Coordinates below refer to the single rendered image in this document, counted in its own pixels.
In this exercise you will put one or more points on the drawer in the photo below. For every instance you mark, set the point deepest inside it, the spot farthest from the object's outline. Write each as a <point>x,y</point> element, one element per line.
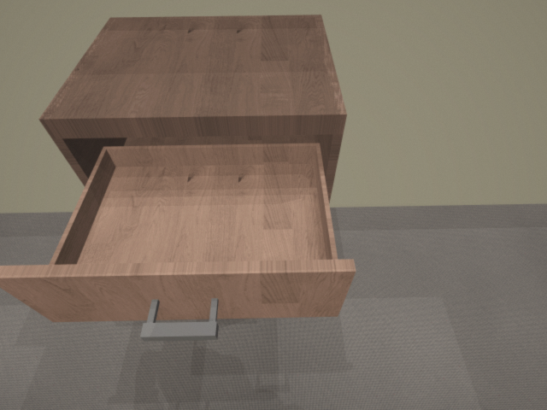
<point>249,224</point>

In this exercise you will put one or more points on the handle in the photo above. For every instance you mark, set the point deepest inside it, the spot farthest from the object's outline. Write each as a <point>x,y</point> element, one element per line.
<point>180,331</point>

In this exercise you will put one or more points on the cabinet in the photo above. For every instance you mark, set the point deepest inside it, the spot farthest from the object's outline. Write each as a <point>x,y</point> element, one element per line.
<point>201,80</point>

